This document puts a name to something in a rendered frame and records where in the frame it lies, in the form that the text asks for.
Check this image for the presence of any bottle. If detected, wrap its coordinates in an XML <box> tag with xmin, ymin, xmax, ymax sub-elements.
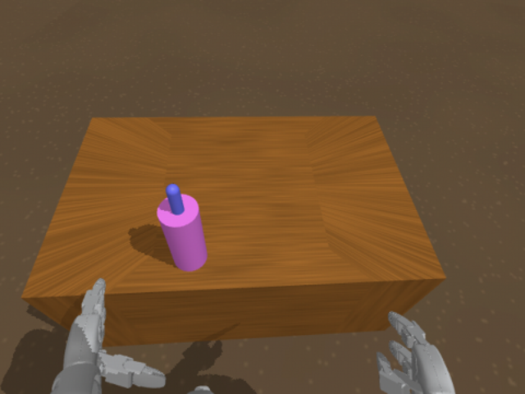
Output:
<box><xmin>157</xmin><ymin>184</ymin><xmax>208</xmax><ymax>272</ymax></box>

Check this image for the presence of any left robot hand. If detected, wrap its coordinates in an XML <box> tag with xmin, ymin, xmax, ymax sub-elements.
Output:
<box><xmin>63</xmin><ymin>278</ymin><xmax>166</xmax><ymax>388</ymax></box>

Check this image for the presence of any right robot hand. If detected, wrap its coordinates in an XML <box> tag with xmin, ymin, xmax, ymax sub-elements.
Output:
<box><xmin>377</xmin><ymin>311</ymin><xmax>455</xmax><ymax>394</ymax></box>

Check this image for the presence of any left robot arm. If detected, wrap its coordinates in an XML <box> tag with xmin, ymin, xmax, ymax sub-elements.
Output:
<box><xmin>50</xmin><ymin>364</ymin><xmax>102</xmax><ymax>394</ymax></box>

